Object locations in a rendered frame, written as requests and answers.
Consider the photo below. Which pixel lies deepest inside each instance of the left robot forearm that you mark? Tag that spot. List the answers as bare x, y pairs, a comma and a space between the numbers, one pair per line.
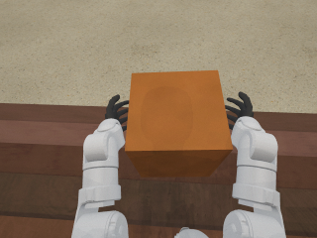
100, 184

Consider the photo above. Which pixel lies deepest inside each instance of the left robot upper arm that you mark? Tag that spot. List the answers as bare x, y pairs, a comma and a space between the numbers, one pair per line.
105, 224

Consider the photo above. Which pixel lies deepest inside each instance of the robot left hand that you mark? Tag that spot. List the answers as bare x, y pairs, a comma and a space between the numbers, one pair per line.
112, 108

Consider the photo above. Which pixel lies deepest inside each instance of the carton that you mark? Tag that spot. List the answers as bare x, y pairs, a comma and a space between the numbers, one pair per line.
177, 124

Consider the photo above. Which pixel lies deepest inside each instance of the right robot forearm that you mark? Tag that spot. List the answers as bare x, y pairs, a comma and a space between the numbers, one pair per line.
255, 184

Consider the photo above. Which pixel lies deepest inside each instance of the robot right hand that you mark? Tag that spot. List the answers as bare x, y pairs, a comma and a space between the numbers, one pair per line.
246, 108

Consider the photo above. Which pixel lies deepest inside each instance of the right robot upper arm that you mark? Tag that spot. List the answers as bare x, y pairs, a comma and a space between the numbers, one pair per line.
245, 224

